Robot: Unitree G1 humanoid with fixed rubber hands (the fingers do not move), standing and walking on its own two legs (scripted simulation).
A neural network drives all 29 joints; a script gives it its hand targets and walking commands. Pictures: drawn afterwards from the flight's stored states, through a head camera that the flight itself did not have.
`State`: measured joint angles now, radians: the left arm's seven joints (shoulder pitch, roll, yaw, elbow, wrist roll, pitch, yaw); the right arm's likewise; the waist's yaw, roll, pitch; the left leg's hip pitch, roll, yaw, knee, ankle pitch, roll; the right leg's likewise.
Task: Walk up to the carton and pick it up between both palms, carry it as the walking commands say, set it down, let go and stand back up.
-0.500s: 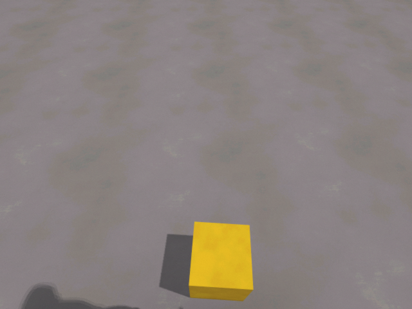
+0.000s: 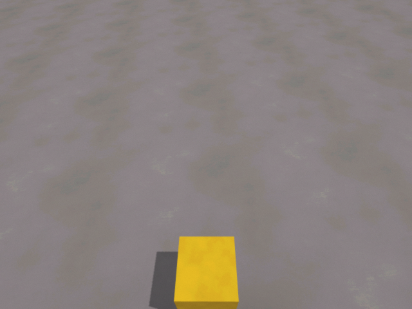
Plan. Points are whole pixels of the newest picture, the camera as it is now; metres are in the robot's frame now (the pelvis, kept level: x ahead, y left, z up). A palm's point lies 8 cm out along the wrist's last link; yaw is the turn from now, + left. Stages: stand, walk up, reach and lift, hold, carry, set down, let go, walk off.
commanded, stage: walk up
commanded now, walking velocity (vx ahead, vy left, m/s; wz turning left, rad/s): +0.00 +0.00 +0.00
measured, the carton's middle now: (206, 276) +0.39 +0.03 -0.64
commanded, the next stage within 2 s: stand in 0.12 s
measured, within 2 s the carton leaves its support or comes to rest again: neither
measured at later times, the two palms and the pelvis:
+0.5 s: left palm out of the picture -0.01 +0.23 -0.14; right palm out of the picture +0.04 -0.22 -0.14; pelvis -0.01 +0.00 +0.00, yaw +0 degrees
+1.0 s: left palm out of the picture +0.12 +0.25 -0.15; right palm out of the picture +0.16 -0.19 -0.13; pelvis -0.01 +0.03 -0.02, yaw +1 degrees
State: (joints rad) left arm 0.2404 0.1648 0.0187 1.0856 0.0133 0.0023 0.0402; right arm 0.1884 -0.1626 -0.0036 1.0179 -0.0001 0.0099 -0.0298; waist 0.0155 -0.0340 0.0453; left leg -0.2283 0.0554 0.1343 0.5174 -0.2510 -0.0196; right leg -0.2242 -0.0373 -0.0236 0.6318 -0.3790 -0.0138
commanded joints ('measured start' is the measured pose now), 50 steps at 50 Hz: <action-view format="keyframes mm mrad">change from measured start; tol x16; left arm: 1 66 119 -3 -13 8 -33 -7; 26 118 77 -2 1 5 -33 -10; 28 -583 243 -6 -701 -71 43 -19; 36 -74 107 -38 -491 -50 531 -20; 40 -4 59 58 -440 43 474 -4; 50 -490 -15 19 -751 -53 132 17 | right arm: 1 14 -93 -44 -17 -6 8 8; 26 62 -76 -30 17 -6 -5 5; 28 -556 -208 -7 -571 57 62 -6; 36 -38 -157 -11 -320 25 484 39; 50 -434 -160 -213 -393 -23 79 118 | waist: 1 -15 -73 26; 27 -36 -68 -121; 34 -1 -99 65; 50 -59 132 -513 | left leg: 1 80 24 -76 -83 62 16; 26 122 68 -92 -113 109 21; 27 -160 -93 -72 99 -60 60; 30 9 -84 -62 120 -168 61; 45 -186 -46 -174 245 477 35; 50 50 25 -272 437 874 5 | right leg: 1 -47 -125 177 -356 327 -47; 9 -106 -99 166 -407 74 -43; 26 -68 -87 132 -344 227 -33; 27 -362 1 12 -130 -33 -7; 30 -449 -21 47 -163 -227 -28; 42 -341 81 19 4 375 -47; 50 -771 81 14 250 291 -4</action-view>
